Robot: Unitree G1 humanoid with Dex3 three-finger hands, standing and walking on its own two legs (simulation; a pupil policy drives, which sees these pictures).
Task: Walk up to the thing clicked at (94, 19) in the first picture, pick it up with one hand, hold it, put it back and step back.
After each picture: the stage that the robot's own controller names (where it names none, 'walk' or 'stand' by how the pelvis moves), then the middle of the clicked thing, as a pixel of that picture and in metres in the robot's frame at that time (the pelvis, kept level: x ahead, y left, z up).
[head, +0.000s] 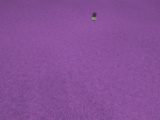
stand; (94, 16) +2.34 -0.22 -0.72
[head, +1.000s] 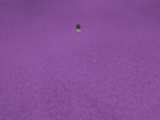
walk; (78, 28) +2.21 +0.18 -0.71
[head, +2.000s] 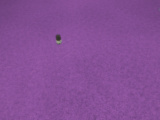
walk; (58, 39) +1.61 +0.37 -0.72
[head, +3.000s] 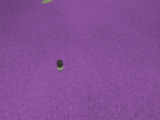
walk; (60, 65) +1.16 +0.29 -0.71
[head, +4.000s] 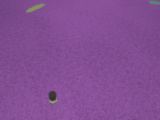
walk; (52, 97) +0.76 +0.21 -0.69
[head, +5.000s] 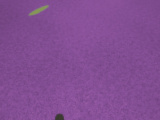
stand; out of the picture +0.52 +0.16 -0.69
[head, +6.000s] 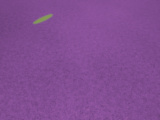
stand; out of the picture +0.47 +0.16 -0.72
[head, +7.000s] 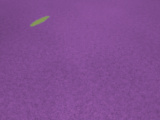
stand; out of the picture +0.48 +0.18 -0.73
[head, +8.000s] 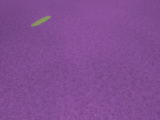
stand; out of the picture +0.47 +0.18 -0.73
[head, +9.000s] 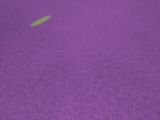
stand; out of the picture +0.47 +0.18 -0.73
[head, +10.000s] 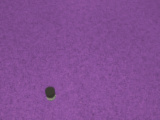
go down; (50, 93) +0.51 +0.15 -0.58
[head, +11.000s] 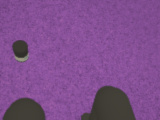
go down; (21, 51) +0.57 +0.18 -0.32
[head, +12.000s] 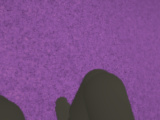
close in; out of the picture +0.57 +0.23 -0.24
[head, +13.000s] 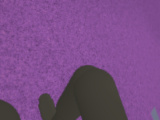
close; out of the picture +0.56 +0.25 -0.25
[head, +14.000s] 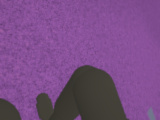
lift; out of the picture +0.53 +0.17 -0.28
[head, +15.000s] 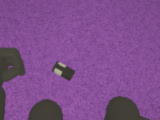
lift; (63, 71) +0.52 +0.07 -0.39
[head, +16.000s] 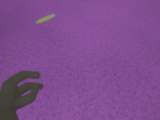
close; out of the picture +0.44 +0.06 -0.70
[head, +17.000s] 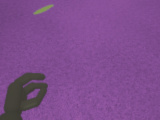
close; out of the picture +0.44 +0.07 -0.70
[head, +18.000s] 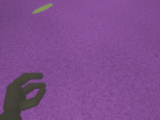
stand; out of the picture +0.43 +0.07 -0.70
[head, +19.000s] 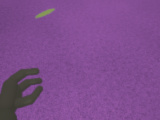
stand; out of the picture +0.43 +0.07 -0.71
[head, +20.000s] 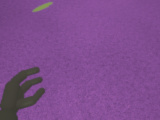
stand; out of the picture +0.44 +0.07 -0.70
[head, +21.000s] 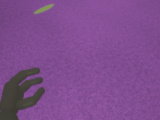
stand; out of the picture +0.44 +0.06 -0.69
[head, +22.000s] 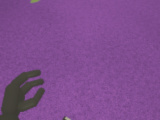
stand; out of the picture +0.45 +0.06 -0.68
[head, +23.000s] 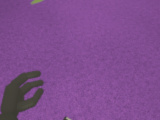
stand; out of the picture +0.45 +0.06 -0.68
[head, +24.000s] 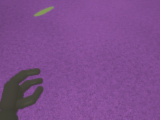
stand; out of the picture +0.44 +0.06 -0.70
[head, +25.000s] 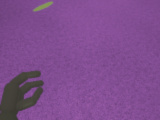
close; out of the picture +0.45 +0.05 -0.69
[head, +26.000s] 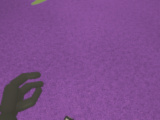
close; out of the picture +0.46 +0.06 -0.69
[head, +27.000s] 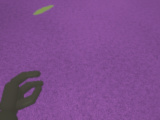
close; out of the picture +0.46 +0.05 -0.70
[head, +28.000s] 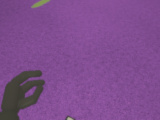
close; out of the picture +0.48 +0.05 -0.69
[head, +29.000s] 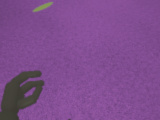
close; out of the picture +0.48 +0.04 -0.70
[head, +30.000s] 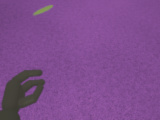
close; out of the picture +0.49 +0.04 -0.70
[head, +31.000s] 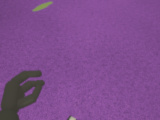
close; out of the picture +0.50 +0.04 -0.70
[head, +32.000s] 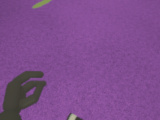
close; out of the picture +0.50 +0.03 -0.69
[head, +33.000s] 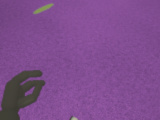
close; out of the picture +0.51 +0.02 -0.70
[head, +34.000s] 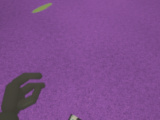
close; out of the picture +0.52 +0.02 -0.70
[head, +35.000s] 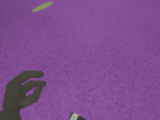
close; (77, 119) +0.53 +0.02 -0.70
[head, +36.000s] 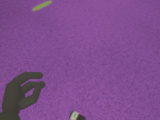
close; (77, 117) +0.53 +0.01 -0.69
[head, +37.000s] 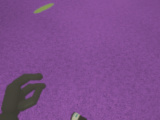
close; (78, 119) +0.54 +0.01 -0.70
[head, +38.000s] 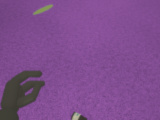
close; (79, 118) +0.55 +0.00 -0.70
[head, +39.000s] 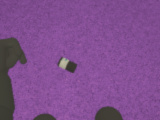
crouch; (67, 65) +0.61 +0.00 -0.49
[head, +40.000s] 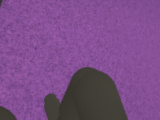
lower; out of the picture +0.66 +0.11 -0.27
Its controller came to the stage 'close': yes
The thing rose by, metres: 0.01
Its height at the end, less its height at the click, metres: -0.02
